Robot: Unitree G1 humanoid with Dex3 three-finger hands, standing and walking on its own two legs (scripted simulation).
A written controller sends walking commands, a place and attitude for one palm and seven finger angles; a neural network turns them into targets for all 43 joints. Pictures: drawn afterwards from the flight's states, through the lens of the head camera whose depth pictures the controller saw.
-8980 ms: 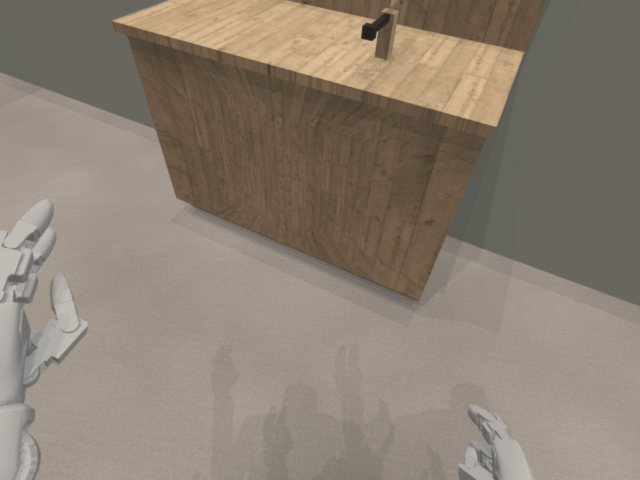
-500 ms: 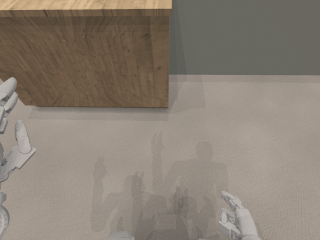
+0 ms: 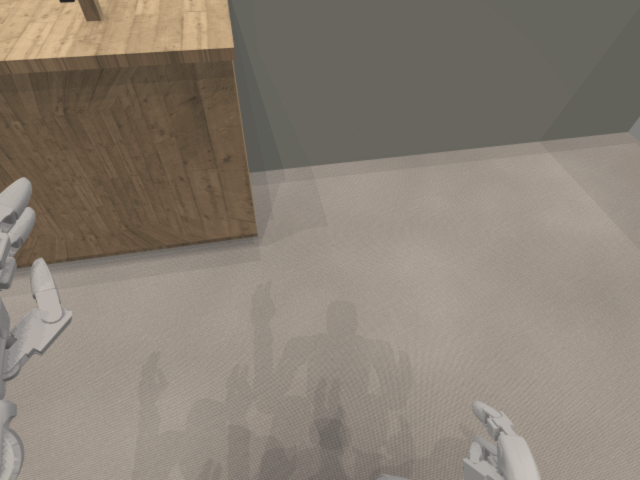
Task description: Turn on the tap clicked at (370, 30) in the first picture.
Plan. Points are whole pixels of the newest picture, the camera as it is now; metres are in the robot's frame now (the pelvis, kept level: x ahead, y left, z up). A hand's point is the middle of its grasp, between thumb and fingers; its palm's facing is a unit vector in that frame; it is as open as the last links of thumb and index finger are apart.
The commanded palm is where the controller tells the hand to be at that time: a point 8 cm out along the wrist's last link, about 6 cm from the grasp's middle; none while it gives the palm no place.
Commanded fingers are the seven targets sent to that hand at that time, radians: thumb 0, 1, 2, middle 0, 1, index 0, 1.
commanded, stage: take the last steps up to it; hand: left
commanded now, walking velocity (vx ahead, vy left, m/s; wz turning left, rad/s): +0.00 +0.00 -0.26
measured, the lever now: out of the picture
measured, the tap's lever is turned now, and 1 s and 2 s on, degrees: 0 0 0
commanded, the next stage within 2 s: none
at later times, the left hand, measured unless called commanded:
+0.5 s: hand (91, 331) +0.20 +0.21 +0.18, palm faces +0.41 -0.80 -0.43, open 7.4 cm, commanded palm +0.15 +0.26 +0.18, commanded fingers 0.00 0.90 0.90 -0.20 -0.30 -0.20 -0.30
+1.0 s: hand (70, 265) +0.27 +0.27 +0.17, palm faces +0.42 -0.79 -0.45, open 7.4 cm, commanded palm +0.22 +0.31 +0.18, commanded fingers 0.00 0.90 0.90 -0.20 -0.30 -0.20 -0.30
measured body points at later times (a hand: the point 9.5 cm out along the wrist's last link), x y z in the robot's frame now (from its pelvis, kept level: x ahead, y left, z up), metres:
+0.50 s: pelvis -0.01 -0.02 +0.00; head +0.01 -0.03 +0.45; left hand +0.17 +0.25 +0.20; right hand +0.12 -0.30 -0.09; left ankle +0.00 +0.11 -0.73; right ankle +0.00 -0.13 -0.73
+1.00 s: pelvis +0.07 +0.02 +0.00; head +0.11 +0.02 +0.45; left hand +0.24 +0.31 +0.19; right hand +0.23 -0.21 -0.10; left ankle +0.13 +0.17 -0.71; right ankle +0.04 -0.11 -0.73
